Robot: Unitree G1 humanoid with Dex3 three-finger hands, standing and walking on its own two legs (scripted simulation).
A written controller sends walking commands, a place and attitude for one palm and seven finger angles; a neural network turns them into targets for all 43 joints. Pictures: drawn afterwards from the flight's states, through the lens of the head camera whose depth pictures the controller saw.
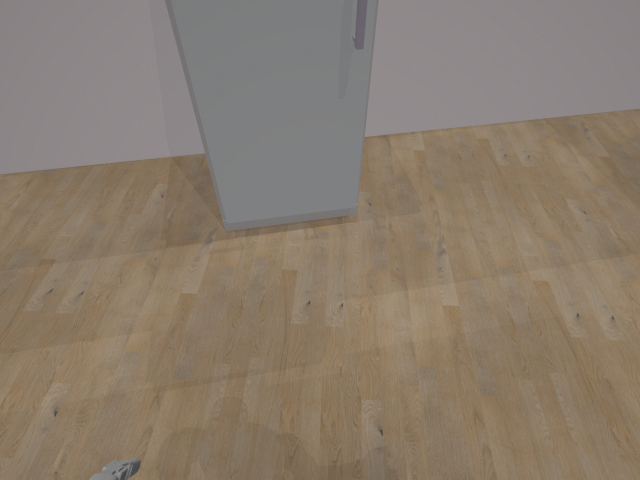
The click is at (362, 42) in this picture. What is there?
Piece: fridge door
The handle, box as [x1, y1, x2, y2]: [353, 0, 367, 49]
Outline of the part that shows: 367,0 357,0 356,30 355,35 353,36 353,40 355,42 354,46 356,49 363,48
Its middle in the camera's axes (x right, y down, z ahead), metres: +0.10 -0.65 +1.04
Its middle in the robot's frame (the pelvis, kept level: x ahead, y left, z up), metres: +1.24 -0.03 +0.15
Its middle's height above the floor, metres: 0.92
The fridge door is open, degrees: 0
